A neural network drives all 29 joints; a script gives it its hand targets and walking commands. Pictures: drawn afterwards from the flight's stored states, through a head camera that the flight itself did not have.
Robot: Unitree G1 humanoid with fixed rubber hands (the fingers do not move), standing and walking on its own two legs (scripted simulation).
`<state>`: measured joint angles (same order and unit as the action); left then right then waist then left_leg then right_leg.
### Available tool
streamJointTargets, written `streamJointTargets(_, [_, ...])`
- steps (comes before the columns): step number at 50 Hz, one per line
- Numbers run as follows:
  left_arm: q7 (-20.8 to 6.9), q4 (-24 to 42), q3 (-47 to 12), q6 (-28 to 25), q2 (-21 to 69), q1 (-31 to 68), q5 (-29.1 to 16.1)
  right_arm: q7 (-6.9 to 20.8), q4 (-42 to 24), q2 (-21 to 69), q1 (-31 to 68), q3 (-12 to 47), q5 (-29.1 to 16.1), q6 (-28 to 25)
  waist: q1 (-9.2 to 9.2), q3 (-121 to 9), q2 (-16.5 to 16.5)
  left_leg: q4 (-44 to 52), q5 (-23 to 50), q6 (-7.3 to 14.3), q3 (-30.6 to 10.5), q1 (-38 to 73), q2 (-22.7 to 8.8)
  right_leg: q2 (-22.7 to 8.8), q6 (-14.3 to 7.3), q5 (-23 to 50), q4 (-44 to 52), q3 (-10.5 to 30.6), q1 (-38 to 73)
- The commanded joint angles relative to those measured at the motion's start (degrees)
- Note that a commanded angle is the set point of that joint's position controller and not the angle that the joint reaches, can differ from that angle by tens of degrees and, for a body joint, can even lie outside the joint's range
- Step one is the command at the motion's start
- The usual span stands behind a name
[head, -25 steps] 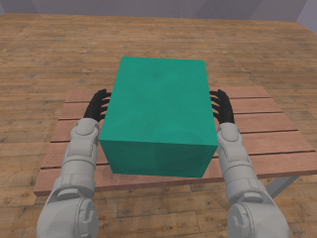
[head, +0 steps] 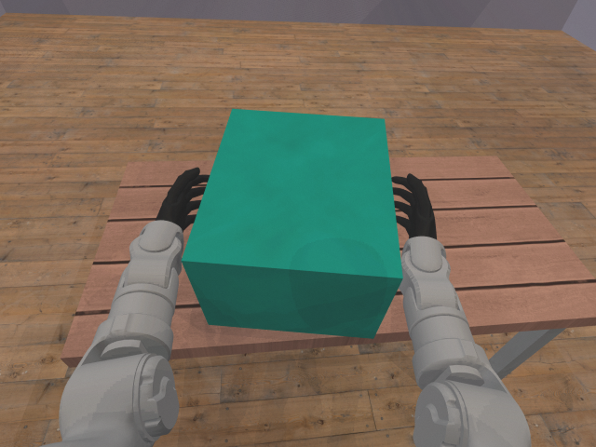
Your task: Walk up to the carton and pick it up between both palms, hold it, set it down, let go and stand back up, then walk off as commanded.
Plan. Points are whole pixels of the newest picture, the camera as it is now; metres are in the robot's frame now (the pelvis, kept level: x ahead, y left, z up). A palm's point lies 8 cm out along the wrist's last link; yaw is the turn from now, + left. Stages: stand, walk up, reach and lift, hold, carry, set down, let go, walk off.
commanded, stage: set down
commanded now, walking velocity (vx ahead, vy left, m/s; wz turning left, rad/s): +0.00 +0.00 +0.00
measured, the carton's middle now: (299, 218) +0.44 +0.00 +0.07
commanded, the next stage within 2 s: none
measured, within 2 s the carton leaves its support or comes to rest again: rests again in 1.68 s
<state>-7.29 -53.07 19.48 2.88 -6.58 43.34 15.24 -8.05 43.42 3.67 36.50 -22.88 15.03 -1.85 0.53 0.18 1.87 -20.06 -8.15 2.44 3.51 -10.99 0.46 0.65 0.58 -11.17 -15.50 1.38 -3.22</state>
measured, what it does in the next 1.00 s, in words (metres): stands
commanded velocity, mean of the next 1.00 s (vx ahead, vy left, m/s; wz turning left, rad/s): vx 0.00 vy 0.00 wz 0.00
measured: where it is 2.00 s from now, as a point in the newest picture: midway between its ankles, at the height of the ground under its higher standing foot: outside the picture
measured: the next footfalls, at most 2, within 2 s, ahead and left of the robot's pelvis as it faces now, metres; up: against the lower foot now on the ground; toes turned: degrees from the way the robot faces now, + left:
none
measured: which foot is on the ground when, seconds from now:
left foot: down 0.00-1.00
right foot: down 0.00-1.00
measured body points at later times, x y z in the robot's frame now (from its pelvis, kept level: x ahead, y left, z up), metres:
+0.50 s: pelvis +0.01 +0.00 +0.00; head +0.04 +0.02 +0.45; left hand +0.44 +0.18 +0.07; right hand +0.41 -0.16 +0.08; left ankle +0.03 +0.09 -0.75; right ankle -0.03 -0.13 -0.75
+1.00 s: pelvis +0.02 +0.00 +0.00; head +0.09 +0.02 +0.44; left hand +0.46 +0.19 +0.04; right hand +0.43 -0.16 +0.05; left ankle +0.03 +0.09 -0.75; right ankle -0.03 -0.13 -0.75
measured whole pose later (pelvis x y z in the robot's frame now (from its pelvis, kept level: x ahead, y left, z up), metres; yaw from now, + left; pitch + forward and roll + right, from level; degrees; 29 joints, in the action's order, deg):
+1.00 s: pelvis +0.02 +0.00 +0.00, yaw +0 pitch +10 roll -1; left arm -8.0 -66.1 21.7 -8.9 -10.5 49.6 15.2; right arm -8.4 46.3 7.4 39.9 -30.9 22.6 -9.2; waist 0.5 -1.2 1.9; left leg -20.1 -7.7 2.5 3.5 -22.4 0.5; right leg 0.6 0.6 -11.2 -17.0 1.1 -15.4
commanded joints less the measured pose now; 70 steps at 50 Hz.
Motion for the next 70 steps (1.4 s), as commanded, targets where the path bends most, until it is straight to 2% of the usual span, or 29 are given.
streamJointTargets(1, [-8.57,0.62,-9.73,-6.87,25.14,46.40,-4.00,7.06,-2.78,34.81,38.50,14.16,3.06,-6.17,1.77,-29.00,-0.04,3.60,10.01,-1.79,3.61,11.50,-0.65,-1.54,3.70,20.26,-2.21,-3.56,2.77])
streamJointTargets(2, [-8.34,1.34,-10.87,-7.19,25.45,47.90,-4.02,7.20,-1.80,35.50,39.49,13.77,3.03,-6.47,2.22,-29.67,-1.65,3.30,10.80,-2.13,3.20,11.94,-0.80,-1.33,3.43,19.57,-2.15,-3.73,1.24])
streamJointTargets(3, [-8.28,0.98,-10.08,-7.68,25.23,48.09,-4.25,7.28,-1.94,35.61,39.21,14.25,3.18,-6.53,1.35,-31.20,-0.44,3.18,12.05,-2.03,3.32,12.54,-0.90,-1.40,3.51,21.13,-2.07,-3.53,2.20])
streamJointTargets(6, [-8.25,0.29,-10.18,-8.40,24.96,48.64,-3.95,7.30,-0.06,35.44,37.77,12.47,4.43,-6.72,2.99,-31.14,-1.16,2.33,13.27,-2.55,3.12,13.22,-0.98,-1.15,3.44,20.96,-2.37,-4.20,1.18])
streamJointTargets(7, [-8.31,0.66,-9.91,-8.71,24.79,47.01,-3.77,7.21,-0.28,35.65,37.52,13.39,3.83,-6.96,1.83,-31.60,-1.84,1.98,14.29,-2.59,3.53,13.19,-1.05,-1.45,3.39,23.13,-2.68,-3.62,1.75])
streamJointTargets(8, [-8.41,0.31,-10.03,-8.79,24.69,47.51,-3.65,7.15,1.45,34.80,35.85,12.67,4.48,-6.77,3.06,-31.14,-2.41,2.22,14.67,-2.65,3.07,13.66,-1.17,-1.37,3.25,22.45,-2.47,-4.16,1.47])
streamJointTargets(9, [-8.42,-0.52,-9.24,-8.92,24.57,46.94,-3.38,6.97,0.22,36.29,37.72,13.55,4.66,-7.19,1.58,-32.09,-0.83,1.75,15.09,-2.30,3.63,12.57,-1.10,-1.31,3.43,24.64,-3.07,-3.60,2.03])
streamJointTargets(10, [-8.44,-1.24,-9.52,-9.01,24.12,46.96,-3.73,6.87,0.51,35.74,36.46,13.14,5.11,-7.03,3.09,-31.66,-1.00,1.81,15.56,-2.26,3.10,12.88,-1.02,-1.37,3.68,26.16,-3.33,-4.06,2.58])
streamJointTargets(11, [-8.58,-1.25,-9.01,-9.40,23.83,48.04,-3.80,6.63,-1.09,35.82,38.76,13.71,4.51,-7.24,1.59,-33.10,-0.53,1.74,15.42,-2.20,3.15,12.00,-1.11,-1.30,3.60,25.92,-3.54,-3.80,2.72])
streamJointTargets(14, [-8.29,-0.79,-9.82,-10.31,24.43,49.13,-3.88,6.93,-0.05,36.71,38.93,12.92,4.62,-7.97,2.47,-34.68,-1.74,1.30,16.29,-2.60,2.96,11.85,-1.19,-1.57,3.46,26.47,-3.92,-3.66,3.05])
streamJointTargets(17, [-8.47,-2.60,-7.22,-10.71,22.68,49.09,-2.62,6.90,0.29,36.50,38.00,12.74,5.68,-7.68,1.65,-33.34,-0.75,1.45,15.58,-1.95,2.99,10.08,-1.18,-1.68,3.75,26.90,-3.92,-3.55,2.85])
streamJointTargets(20, [-8.54,-2.95,-8.65,-11.47,23.44,50.26,-3.55,6.56,0.42,36.81,39.22,11.23,6.10,-8.03,2.87,-35.40,-0.52,0.62,15.80,-2.29,2.86,9.96,-1.43,-1.26,3.35,26.73,-4.06,-3.72,1.10])
streamJointTargets(21, [-8.13,-3.56,-9.22,-11.81,23.46,51.09,-3.54,6.93,1.25,36.82,39.02,9.68,7.15,-8.33,3.63,-35.73,-2.30,0.70,15.43,-2.67,2.79,10.69,-1.47,-1.16,3.16,25.31,-4.16,-4.33,0.49])
streamJointTargets(24, [-8.71,-6.57,-6.08,-12.18,21.52,48.86,-2.51,6.56,2.18,37.17,37.68,10.73,7.08,-8.07,2.56,-34.12,0.69,0.68,16.02,-1.93,3.16,7.46,-1.10,-1.77,3.88,29.83,-4.49,-3.52,3.22])
streamJointTargets(25, [-8.69,-5.87,-7.15,-12.47,22.28,50.44,-3.15,6.51,2.74,37.02,38.17,9.32,8.21,-7.94,3.44,-35.31,-0.85,0.92,15.35,-2.17,2.70,8.23,-1.43,-1.71,3.50,27.00,-4.34,-3.84,1.56])
streamJointTargets(29, [-8.35,-5.26,-7.27,-13.74,21.88,51.87,-2.89,6.40,2.37,38.01,38.75,9.31,8.24,-8.81,3.16,-39.16,-2.06,-0.10,17.46,-2.47,2.55,8.46,-1.59,-2.06,3.67,30.05,-5.44,-3.61,2.00])
streamJointTargets(38, [-8.45,-10.07,-4.63,-14.38,21.09,49.03,-0.77,6.15,4.52,38.99,37.75,7.53,9.40,-8.91,2.78,-40.15,-1.46,-1.17,18.34,-1.90,2.30,5.10,-1.57,-2.24,3.66,33.32,-6.60,-3.04,1.86])
streamJointTargets(40, [-8.10,-9.02,-5.23,-15.38,20.40,50.32,-0.86,6.07,3.96,39.80,37.64,8.59,9.30,-9.69,2.42,-43.21,-1.46,-1.61,20.12,-2.10,2.30,4.80,-1.65,-2.28,3.88,35.84,-7.28,-2.87,3.15])
streamJointTargets(42, [-7.45,-7.50,-7.34,-17.06,22.15,52.62,-2.64,6.46,3.13,39.78,38.38,8.31,10.13,-10.94,3.59,-46.95,-2.76,-2.44,23.10,-2.83,1.98,7.33,-1.70,-1.76,3.65,35.42,-7.32,-3.81,0.98])
streamJointTargets(45, [-7.33,-9.12,-6.51,-18.29,21.11,49.99,-1.72,6.09,5.33,40.32,37.65,8.79,10.40,-12.13,2.46,-47.42,-2.20,-3.95,26.27,-2.93,2.03,6.23,-1.82,-2.02,3.48,38.54,-7.97,-3.23,0.42])
streamJointTargets(46, [-7.34,-9.40,-7.36,-18.49,21.47,51.85,-2.31,6.01,5.68,40.50,37.81,8.22,10.68,-12.37,3.99,-48.83,-2.00,-4.34,27.47,-3.05,1.50,7.16,-2.05,-1.95,3.64,40.18,-8.05,-3.41,0.06])
streamJointTargets(47, [-7.45,-10.12,-6.04,-18.49,20.51,50.57,-1.25,6.18,7.42,40.52,37.12,8.66,10.53,-12.14,2.65,-46.53,-1.90,-3.95,27.11,-2.83,1.92,6.30,-1.91,-2.08,3.70,38.32,-8.03,-2.91,1.19])
streamJointTargets(50, [-7.91,-12.26,-5.98,-18.02,21.01,49.58,-0.97,5.66,7.73,40.46,37.54,7.58,10.78,-12.27,3.28,-44.66,-1.29,-2.89,23.48,-2.41,1.93,3.99,-1.56,-2.37,3.69,38.96,-8.30,-3.16,2.76])
streamJointTargets(54, [-7.33,-12.39,-5.63,-19.71,20.08,49.56,-1.49,5.78,8.13,40.11,38.03,7.61,10.22,-13.46,2.43,-46.81,-0.97,-4.35,26.88,-2.83,1.26,4.53,-2.00,-2.03,3.59,39.40,-8.66,-3.23,0.32])
streamJointTargets(57, [-7.44,-12.18,-6.13,-20.21,20.57,49.75,-1.82,5.72,8.42,39.72,37.59,7.28,11.38,-13.76,3.40,-47.30,-0.93,-4.37,26.29,-2.69,1.32,4.32,-2.17,-2.20,3.55,39.47,-8.63,-3.20,0.23])
streamJointTargets(58, [-7.23,-13.24,-5.50,-20.23,20.19,49.35,-1.04,5.82,9.14,39.99,37.99,7.35,10.81,-13.88,2.28,-45.96,-1.46,-4.14,24.42,-2.50,1.65,3.01,-1.94,-2.40,3.57,38.21,-8.54,-2.86,-0.22])
streamJointTargets(62, [-7.30,-13.60,-6.00,-20.32,21.29,49.32,-1.32,5.57,9.98,39.09,37.63,5.66,11.81,-14.26,4.12,-46.04,-1.52,-4.17,22.98,-2.77,1.50,3.56,-1.82,-2.24,3.12,35.93,-7.93,-3.42,-1.12])
streamJointTargets(67, [-7.09,-14.39,-4.51,-21.12,20.66,48.46,-0.38,5.89,8.53,39.96,38.59,6.30,11.38,-14.96,2.30,-47.13,-1.19,-4.16,22.62,-2.40,1.50,1.28,-1.74,-2.42,3.56,37.50,-8.56,-3.07,-0.19])
streamJointTargets(70, [-6.78,-13.92,-5.22,-21.27,20.42,50.32,-0.54,6.06,10.30,39.56,37.99,4.84,12.34,-14.68,3.53,-46.68,-2.32,-4.39,22.07,-2.66,1.39,2.39,-1.87,-2.21,3.07,32.97,-8.05,-3.40,-2.81])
